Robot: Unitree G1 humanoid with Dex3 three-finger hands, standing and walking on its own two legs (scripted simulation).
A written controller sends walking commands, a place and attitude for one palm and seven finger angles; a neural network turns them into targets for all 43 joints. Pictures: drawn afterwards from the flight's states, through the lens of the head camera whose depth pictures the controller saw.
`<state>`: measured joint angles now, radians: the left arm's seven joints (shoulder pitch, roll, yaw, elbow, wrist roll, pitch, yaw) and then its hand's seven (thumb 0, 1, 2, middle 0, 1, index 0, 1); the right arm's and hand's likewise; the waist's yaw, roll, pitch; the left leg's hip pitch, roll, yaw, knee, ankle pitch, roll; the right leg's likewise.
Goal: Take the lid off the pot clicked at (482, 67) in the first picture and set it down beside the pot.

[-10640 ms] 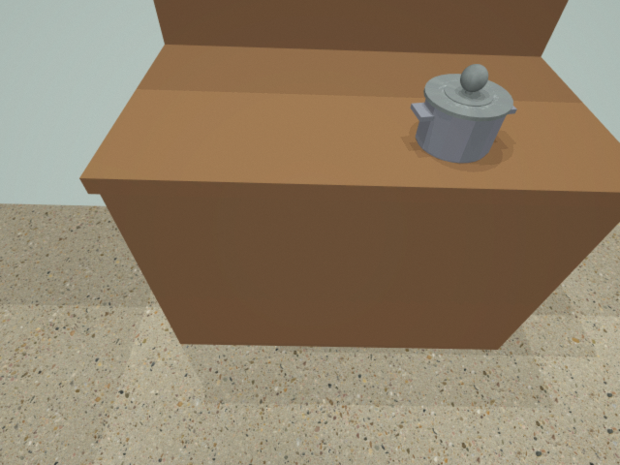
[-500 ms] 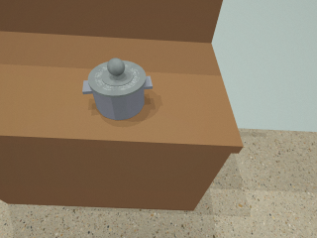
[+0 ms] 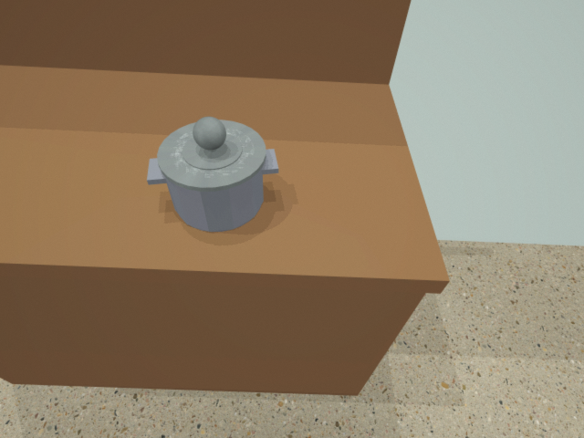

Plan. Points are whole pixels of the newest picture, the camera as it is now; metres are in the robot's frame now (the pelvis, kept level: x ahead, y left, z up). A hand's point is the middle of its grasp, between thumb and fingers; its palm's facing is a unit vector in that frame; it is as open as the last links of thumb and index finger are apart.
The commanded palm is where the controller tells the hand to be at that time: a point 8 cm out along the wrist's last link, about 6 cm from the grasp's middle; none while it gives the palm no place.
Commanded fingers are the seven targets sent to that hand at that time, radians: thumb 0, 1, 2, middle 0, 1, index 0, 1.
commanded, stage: look again from close up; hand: left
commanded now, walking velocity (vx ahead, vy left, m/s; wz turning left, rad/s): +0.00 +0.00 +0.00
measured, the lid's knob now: (209, 133) +0.50 +0.17 +0.15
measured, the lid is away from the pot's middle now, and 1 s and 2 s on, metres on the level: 0.00 0.00 0.00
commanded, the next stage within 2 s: lift the closed hand beside the body in 0.34 s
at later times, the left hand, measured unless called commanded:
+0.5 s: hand out of the picture +0.02 +0.18 -0.16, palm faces +0.11 -0.97 -0.20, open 7.3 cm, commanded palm +0.09 +0.23 -0.06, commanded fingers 0.00 0.90 0.90 -0.38 -0.49 -0.38 -0.49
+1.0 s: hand out of the picture +0.10 +0.21 +0.01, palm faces +0.26 -0.93 -0.26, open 3.2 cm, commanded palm +0.06 +0.26 +0.05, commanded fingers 0.00 0.90 0.90 -1.30 -1.50 -1.30 -1.50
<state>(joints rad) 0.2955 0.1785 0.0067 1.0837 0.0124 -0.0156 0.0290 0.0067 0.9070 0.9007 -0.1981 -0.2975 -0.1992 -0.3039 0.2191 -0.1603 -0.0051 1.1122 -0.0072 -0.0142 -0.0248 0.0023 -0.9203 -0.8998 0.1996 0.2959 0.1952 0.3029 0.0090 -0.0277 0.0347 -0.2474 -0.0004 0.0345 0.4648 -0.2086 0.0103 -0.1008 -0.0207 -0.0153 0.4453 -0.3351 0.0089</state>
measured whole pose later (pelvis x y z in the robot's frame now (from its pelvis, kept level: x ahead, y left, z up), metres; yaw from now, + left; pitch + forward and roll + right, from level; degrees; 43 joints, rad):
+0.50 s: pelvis +0.00 +0.00 +0.00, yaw +1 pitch -1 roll -1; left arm 0.39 0.16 -0.02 0.82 -0.04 0.03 0.07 0.01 0.91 0.90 -0.21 -0.30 -0.21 -0.31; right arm 0.28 -0.17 0.00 1.04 0.02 -0.06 -0.04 0.01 -0.92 -0.90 0.20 0.30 0.20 0.30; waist 0.02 0.00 0.06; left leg -0.26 0.01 0.02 0.50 -0.22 0.01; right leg -0.09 -0.01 -0.03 0.43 -0.33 0.01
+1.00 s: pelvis -0.03 +0.00 +0.00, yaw +2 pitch -4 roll -1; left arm 0.62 0.24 0.06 -0.15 -0.04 -0.01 0.06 0.02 0.90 0.90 -1.05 -1.23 -1.05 -1.23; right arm 0.11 -0.23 0.02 0.53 -0.01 -0.10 -0.08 0.01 -0.91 -0.90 0.20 0.30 0.20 0.30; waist 0.08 0.02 0.03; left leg -0.23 0.01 -0.01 0.45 -0.16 0.01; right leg -0.04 0.00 -0.06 0.38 -0.28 0.00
